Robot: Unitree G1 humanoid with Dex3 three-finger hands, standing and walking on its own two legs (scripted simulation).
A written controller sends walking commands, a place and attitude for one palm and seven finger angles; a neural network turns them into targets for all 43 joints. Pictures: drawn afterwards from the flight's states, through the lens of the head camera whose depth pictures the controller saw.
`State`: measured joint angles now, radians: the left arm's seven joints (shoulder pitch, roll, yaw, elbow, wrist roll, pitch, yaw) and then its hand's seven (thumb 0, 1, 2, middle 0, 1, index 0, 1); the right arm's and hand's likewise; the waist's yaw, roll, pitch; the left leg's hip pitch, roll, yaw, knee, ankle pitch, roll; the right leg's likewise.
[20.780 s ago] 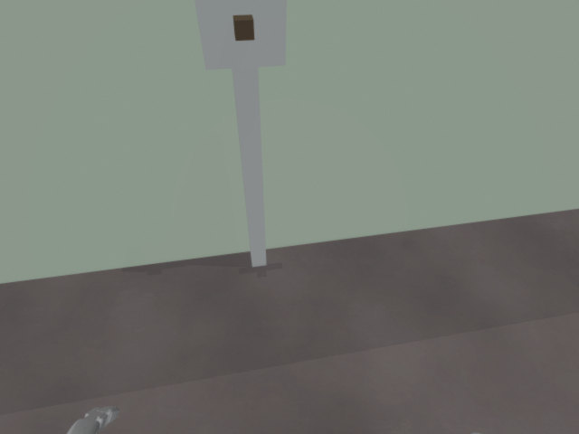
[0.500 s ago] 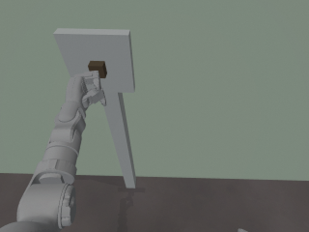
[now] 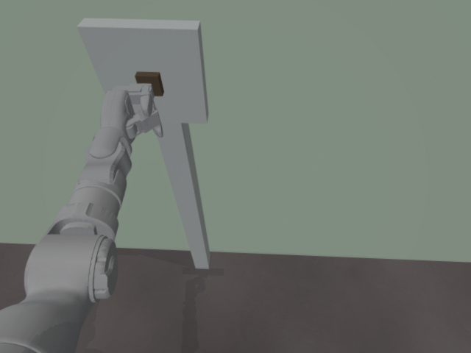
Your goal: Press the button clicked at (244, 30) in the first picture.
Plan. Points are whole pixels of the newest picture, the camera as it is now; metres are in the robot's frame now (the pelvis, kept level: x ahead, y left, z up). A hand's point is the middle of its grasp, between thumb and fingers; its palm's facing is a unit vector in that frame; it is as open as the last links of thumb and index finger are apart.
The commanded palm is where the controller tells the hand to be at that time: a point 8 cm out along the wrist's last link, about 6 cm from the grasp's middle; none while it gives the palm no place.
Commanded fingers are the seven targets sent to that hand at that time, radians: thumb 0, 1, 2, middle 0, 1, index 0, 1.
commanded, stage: hold the button down briefly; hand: left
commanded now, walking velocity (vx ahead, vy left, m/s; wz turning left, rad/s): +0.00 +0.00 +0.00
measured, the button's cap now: (151, 80) +0.52 +0.15 +0.19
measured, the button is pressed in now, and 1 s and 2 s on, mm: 14 0 0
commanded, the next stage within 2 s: pull the fist back off the button in 0.10 s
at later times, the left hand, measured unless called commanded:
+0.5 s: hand (156, 118) +0.46 +0.14 +0.15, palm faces +0.00 -1.00 +0.00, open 3.5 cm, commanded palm +0.44 +0.18 +0.16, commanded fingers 0.00 0.90 0.90 -1.30 -1.50 -1.30 -1.50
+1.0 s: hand (152, 139) +0.41 +0.14 +0.16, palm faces -0.02 -1.00 +0.00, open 3.2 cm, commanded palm +0.37 +0.18 +0.16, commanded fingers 0.00 0.90 0.90 -1.30 -1.50 -1.30 -1.50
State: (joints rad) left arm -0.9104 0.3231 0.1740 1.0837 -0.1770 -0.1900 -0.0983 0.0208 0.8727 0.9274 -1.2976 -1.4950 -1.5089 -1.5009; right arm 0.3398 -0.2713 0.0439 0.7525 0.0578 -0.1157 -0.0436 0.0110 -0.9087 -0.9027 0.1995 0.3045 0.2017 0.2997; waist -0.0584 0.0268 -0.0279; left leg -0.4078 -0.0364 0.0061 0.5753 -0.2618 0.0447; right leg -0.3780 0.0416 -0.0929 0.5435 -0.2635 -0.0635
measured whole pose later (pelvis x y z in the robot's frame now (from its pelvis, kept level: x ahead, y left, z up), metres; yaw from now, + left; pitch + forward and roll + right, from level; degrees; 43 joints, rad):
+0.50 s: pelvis +0.00 +0.01 +0.00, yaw -1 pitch +6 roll -1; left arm -0.87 0.31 0.19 1.06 -0.18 -0.22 -0.10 0.02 0.90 0.91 -1.30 -1.49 -1.48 -1.50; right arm 0.37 -0.28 0.04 0.73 0.05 -0.15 -0.03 0.01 -0.91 -0.90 0.20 0.30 0.20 0.30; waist -0.06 0.02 -0.05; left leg -0.43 -0.04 0.02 0.60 -0.27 0.05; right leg -0.41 0.04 -0.08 0.58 -0.27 -0.06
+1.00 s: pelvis +0.03 +0.00 +0.01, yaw -3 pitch +2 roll +0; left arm -0.41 0.22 0.17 0.39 -0.19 0.02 -0.10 0.02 0.90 0.90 -1.30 -1.49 -1.31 -1.50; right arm 0.24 -0.25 0.04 0.60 0.06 -0.08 -0.03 0.01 -0.91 -0.90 0.20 0.30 0.20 0.30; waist 0.01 0.03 -0.05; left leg -0.25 -0.02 0.05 0.51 -0.29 0.04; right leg -0.25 0.06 -0.04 0.51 -0.29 -0.06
